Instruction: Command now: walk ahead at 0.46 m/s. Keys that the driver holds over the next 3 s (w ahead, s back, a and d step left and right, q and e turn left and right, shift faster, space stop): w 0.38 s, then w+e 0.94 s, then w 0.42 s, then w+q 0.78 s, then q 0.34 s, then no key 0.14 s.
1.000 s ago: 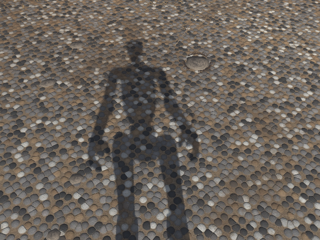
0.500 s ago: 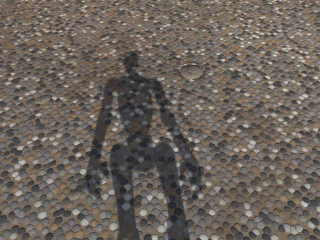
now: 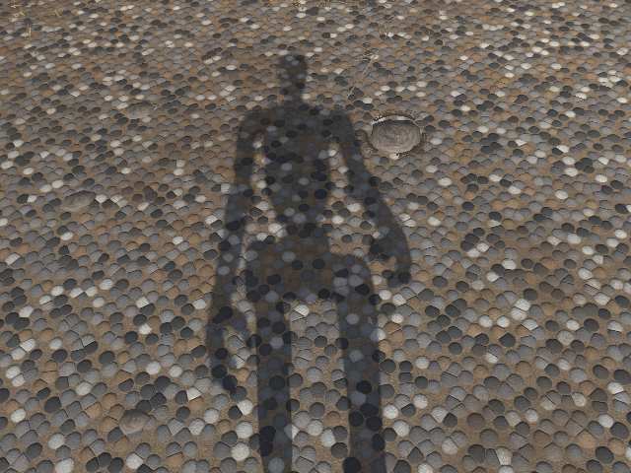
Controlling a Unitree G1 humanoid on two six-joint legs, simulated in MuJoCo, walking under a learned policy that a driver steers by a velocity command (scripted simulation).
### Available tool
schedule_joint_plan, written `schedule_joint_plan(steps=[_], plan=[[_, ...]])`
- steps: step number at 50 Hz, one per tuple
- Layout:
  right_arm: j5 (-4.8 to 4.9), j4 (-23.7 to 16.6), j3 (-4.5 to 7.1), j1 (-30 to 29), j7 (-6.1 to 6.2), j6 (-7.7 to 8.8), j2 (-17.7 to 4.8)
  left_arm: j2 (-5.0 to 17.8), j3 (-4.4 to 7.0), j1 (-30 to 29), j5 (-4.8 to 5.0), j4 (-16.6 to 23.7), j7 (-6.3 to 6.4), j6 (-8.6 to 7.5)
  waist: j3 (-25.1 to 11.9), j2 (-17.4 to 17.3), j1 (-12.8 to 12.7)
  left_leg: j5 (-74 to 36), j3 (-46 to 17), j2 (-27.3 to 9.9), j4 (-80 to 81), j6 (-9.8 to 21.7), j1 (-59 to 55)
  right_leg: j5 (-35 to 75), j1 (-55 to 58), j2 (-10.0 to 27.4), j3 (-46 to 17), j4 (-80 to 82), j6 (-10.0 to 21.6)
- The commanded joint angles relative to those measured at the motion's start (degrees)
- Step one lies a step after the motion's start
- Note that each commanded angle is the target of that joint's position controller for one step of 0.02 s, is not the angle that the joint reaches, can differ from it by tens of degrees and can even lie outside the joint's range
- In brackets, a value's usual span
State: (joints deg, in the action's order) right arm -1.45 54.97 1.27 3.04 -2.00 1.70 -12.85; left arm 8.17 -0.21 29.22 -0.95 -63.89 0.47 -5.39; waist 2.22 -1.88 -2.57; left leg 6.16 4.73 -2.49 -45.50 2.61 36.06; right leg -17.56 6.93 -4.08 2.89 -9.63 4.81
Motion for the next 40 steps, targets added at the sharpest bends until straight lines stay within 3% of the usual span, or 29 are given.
schedule_joint_plan(steps=[1, 3, 4, 5, 6, 7, 8, 9, 10, 11, 13, 15, 18, 20, 24, 28, 31, 33, 34, 35, 36, 37, 38, 39, 40], plan=[[0.50, -5.68, -0.48, -8.40, 0.23, 0.72, -1.26, 8.49, 1.14, 3.54, -0.09, 0.47, 0.58, -0.57, 6.37, 7.63, 0.09, -2.28, 3.95, 3.22, 8.95, 1.38, -2.89, 44.41, -5.49, 14.01, -4.50, 0.90, 3.56], [0.50, -5.44, 0.10, -4.97, 0.90, 0.97, -2.93, 9.51, 1.36, 1.87, -0.09, 0.52, 0.75, -0.78, 3.98, 8.04, 2.55, -0.89, 4.08, 5.17, 11.34, 3.80, -9.04, 57.70, -3.03, 15.08, -3.55, -4.04, 3.00], [0.43, -4.26, 0.67, -0.45, 1.32, 1.25, -4.15, 10.15, 1.58, 0.82, -0.10, 0.69, 0.93, -0.76, 1.33, 8.35, 4.72, 0.79, 3.85, 6.48, 11.72, 4.97, -13.67, 64.28, -1.73, 15.41, -3.17, -9.41, 2.67], [0.55, -1.84, 1.50, 7.32, 1.76, 1.67, -5.57, 10.77, 1.79, -0.33, -0.24, 0.95, 0.99, -0.51, -2.71, 8.51, 7.88, 1.67, 2.91, 7.37, 13.21, 6.26, -20.54, 66.52, -1.05, 15.42, -3.04, -17.94, 2.50], [0.27, 0.93, 2.34, 16.12, 2.25, 2.12, -6.65, 11.27, 1.97, -1.80, 0.13, 1.31, 0.87, -0.20, -6.74, 7.66, 11.89, -0.64, 1.61, 6.26, 17.74, 7.56, -31.23, 60.49, -5.01, 14.34, -2.08, -29.02, 2.09], [-1.15, 2.59, 3.69, 24.51, 2.87, 2.30, -10.77, 9.28, 1.44, -1.37, 0.35, 2.70, 0.46, -0.18, -12.39, 2.73, 13.98, 8.62, -10.41, -4.67, 18.91, 10.11, -43.92, 40.65, -15.57, 11.59, -0.59, -45.34, 1.84], [-2.16, 2.07, 4.46, 24.37, 2.57, 2.03, -14.24, 2.37, 0.58, 5.95, 1.46, 3.24, -0.34, 0.21, -17.05, -9.27, 8.00, 11.17, -41.00, -21.45, 24.46, 18.97, -55.82, -11.80, -36.36, 0.08, 0.09, -68.03, -0.04], [0.64, 2.01, 4.48, 20.48, 1.77, 1.71, -12.15, 8.86, 2.26, 1.28, 0.35, 3.42, -0.14, 0.54, -14.17, -1.16, 8.69, 19.24, -45.02, -19.24, 30.43, 19.11, -50.75, -9.21, -41.52, 1.60, -6.90, -71.75, 1.38], [1.23, 0.93, 3.55, 14.08, 1.63, 1.93, -8.86, 9.34, 2.61, -4.36, 0.13, 5.74, -0.30, 0.26, -4.91, -0.76, 6.09, 20.00, -35.76, -17.65, 32.79, 16.98, -41.93, -3.23, -43.86, 4.76, -6.65, -69.12, 1.79], [1.01, 0.75, 2.72, 11.39, 1.38, 2.57, -5.23, 8.72, 2.66, -7.08, -0.07, 6.32, -0.42, -0.02, -0.40, 2.12, 4.73, 13.34, -29.81, -15.10, 34.99, 15.20, -34.42, -0.03, -41.91, 6.56, -6.32, -65.90, 1.74], [0.58, 2.20, 1.47, 11.66, 1.85, 3.65, -1.66, 6.52, 2.61, -6.22, -1.04, 6.05, -0.95, 1.17, 1.02, 1.96, 1.09, 2.40, -20.65, -10.68, 36.45, 11.91, -26.50, 1.47, -35.71, 8.64, -6.23, -60.70, 0.55], [0.66, 3.72, 1.31, 14.93, 2.10, 4.64, -2.22, 4.90, 2.54, -6.15, -1.27, 6.32, -1.53, 2.32, 0.84, 1.05, 0.03, -4.26, -16.44, -9.31, 37.10, 11.40, -25.07, 1.65, -34.66, 9.05, -5.09, -57.31, -0.64], [0.81, 4.60, 1.54, 18.33, 2.21, 5.00, -4.60, 5.78, 2.77, -13.30, -1.42, 9.20, -1.99, 3.35, 2.88, 0.13, 0.55, -6.48, -12.35, -7.82, 39.23, 10.67, -25.59, 6.80, -40.37, 10.41, -2.83, -51.28, -2.21], [0.82, 4.76, 1.34, 20.36, 2.20, 4.82, -4.60, 6.18, 2.73, -18.78, -0.99, 11.16, -2.20, 3.47, 3.76, -0.17, 1.82, -9.92, -9.85, -6.85, 39.78, 9.47, -27.67, 11.28, -43.64, 10.57, -1.55, -45.80, -2.90], [0.67, 5.47, 0.92, 24.22, 2.52, 4.96, -3.99, 4.90, 1.92, -26.92, 0.05, 13.86, -2.53, 3.11, 4.01, -1.06, 4.44, -17.47, -4.03, -5.99, 39.46, 6.33, -31.62, 18.25, -42.58, 8.32, 0.58, -33.62, -2.40], [0.09, 6.59, 0.70, 27.36, 3.38, 4.77, -3.85, 5.21, 1.72, -31.79, -0.08, 15.89, -2.50, 2.78, 4.53, -1.39, 5.81, -25.21, -0.63, -8.46, 37.13, 5.69, -40.19, 17.48, -43.17, 6.12, 2.47, -26.93, -0.12], [-0.07, 6.41, 0.99, 25.90, 4.24, 4.56, -5.43, 6.27, 2.36, -28.76, -0.53, 15.65, -2.17, 2.36, 1.99, -2.73, 3.31, -46.41, 2.28, -10.04, 28.40, 4.78, -44.74, 10.56, -37.08, 2.40, 5.25, -24.43, 2.92], [-0.26, 5.72, 1.56, 24.28, 4.53, 3.90, -7.25, 8.32, 3.63, -18.55, -0.72, 12.69, -1.68, 1.98, -3.57, -3.84, -1.06, -55.20, 3.53, -10.52, 13.31, 4.51, -45.07, 6.22, -27.02, -1.08, 6.31, -22.17, 5.69], [0.11, 4.91, 1.76, 22.98, 4.40, 3.60, -7.89, 10.01, 4.66, -10.49, -1.31, 10.21, -1.47, 1.63, -7.30, -3.23, -4.95, -47.86, 4.80, -9.81, 1.53, 3.71, -39.39, 8.43, -16.05, -0.63, 4.06, -17.70, 7.68], [0.40, 2.39, 1.44, 21.74, 4.06, 3.84, -6.73, 15.09, 6.39, -2.46, -2.20, 8.92, -0.93, 1.70, -12.79, 1.89, -7.99, -26.69, 6.03, -7.36, -16.89, 2.53, -26.52, 5.39, -2.70, 10.77, -10.66, -17.01, 11.62], [1.75, -0.27, 1.35, 24.12, 2.77, 4.44, -3.17, 18.71, 7.58, -4.37, -1.16, 9.89, -0.93, 2.75, -17.24, 16.36, -3.44, 22.61, 2.23, 7.15, -38.35, -0.53, -2.32, 7.91, 11.53, 25.07, -43.80, -9.48, 21.78], [0.48, -1.79, 1.92, 18.58, 2.50, 4.92, -6.73, 17.48, 7.36, -7.34, 0.44, 10.03, -1.34, 3.23, -13.07, 5.04, -3.06, 18.92, -7.46, 3.00, -39.27, 0.72, 4.95, 7.33, 8.75, 23.05, -41.03, -7.09, 20.68], [0.89, -3.62, 1.87, 14.28, 2.19, 5.68, -6.35, 15.10, 6.78, -10.96, 0.52, 10.67, -1.18, 3.20, -6.71, 3.12, -1.88, 13.88, -7.77, 0.45, -35.90, 0.74, 6.30, 9.63, 1.72, 21.87, -33.73, -5.71, 18.70], [0.94, -3.63, 1.93, 14.03, 2.26, 5.91, -5.96, 11.86, 6.04, -12.91, 0.25, 10.58, -1.13, 3.01, -1.85, -1.39, 0.76, 11.43, -7.37, -1.43, -30.48, 0.32, 3.49, 16.30, -6.14, 19.48, -28.65, -4.06, 15.99], [0.08, -4.31, 2.02, 13.25, 2.32, 5.09, -5.48, 10.45, 5.55, -13.80, 0.39, 10.61, -0.76, 2.61, -0.46, -1.87, 2.55, 11.17, -7.71, -2.71, -26.45, -0.60, 0.33, 20.83, -11.11, 16.60, -24.64, -3.66, 14.07]])
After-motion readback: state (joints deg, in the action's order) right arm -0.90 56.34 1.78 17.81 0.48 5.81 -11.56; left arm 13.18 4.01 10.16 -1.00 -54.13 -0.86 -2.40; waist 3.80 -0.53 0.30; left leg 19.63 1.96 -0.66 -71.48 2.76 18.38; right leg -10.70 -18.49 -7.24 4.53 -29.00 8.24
